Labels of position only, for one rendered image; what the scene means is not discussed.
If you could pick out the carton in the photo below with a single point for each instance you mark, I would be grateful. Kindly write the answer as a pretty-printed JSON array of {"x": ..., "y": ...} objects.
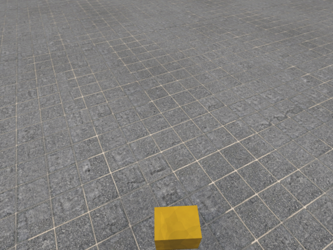
[{"x": 177, "y": 227}]

